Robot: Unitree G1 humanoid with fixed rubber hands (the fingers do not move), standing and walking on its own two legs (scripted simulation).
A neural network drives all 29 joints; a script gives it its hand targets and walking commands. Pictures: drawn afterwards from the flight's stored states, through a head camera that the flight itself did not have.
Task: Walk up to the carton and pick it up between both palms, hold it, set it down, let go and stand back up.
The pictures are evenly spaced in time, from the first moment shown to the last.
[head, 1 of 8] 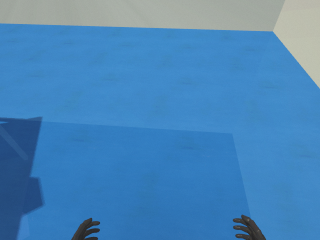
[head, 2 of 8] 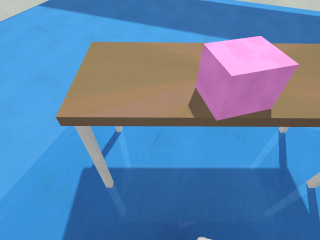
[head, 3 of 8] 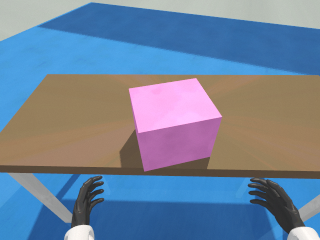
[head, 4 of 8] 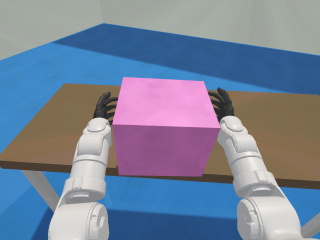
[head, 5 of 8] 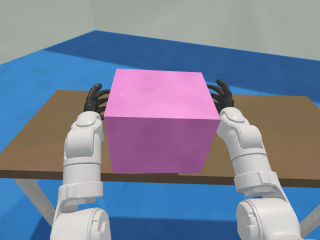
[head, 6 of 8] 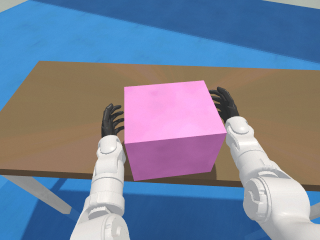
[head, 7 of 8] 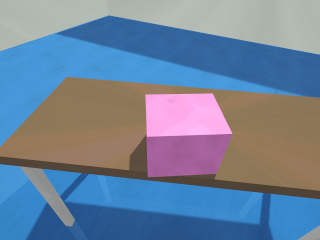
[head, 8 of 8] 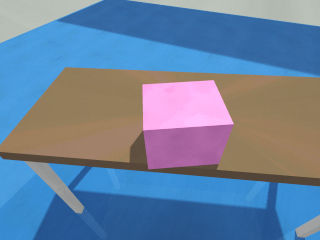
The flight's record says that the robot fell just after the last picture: no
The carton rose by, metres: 0.16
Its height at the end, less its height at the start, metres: +0.00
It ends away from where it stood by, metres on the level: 0.02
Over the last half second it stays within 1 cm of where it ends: yes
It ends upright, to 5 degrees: yes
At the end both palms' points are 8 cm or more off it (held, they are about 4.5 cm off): yes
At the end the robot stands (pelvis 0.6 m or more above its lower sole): yes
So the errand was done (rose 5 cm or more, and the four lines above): yes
